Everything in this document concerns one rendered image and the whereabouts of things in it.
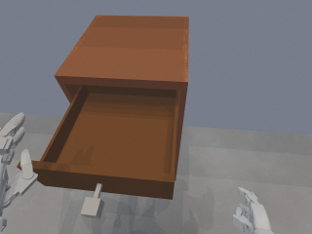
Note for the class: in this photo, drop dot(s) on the cabinet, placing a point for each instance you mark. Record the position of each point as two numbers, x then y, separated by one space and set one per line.
149 52

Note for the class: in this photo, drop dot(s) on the handle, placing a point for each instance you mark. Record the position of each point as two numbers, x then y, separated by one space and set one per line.
93 206

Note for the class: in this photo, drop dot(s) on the robot left hand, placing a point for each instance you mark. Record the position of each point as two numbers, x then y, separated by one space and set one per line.
10 137

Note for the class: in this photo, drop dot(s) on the robot right hand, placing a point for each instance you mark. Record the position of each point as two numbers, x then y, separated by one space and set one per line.
248 219

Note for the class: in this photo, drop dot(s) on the drawer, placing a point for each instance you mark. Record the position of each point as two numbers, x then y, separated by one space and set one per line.
121 137

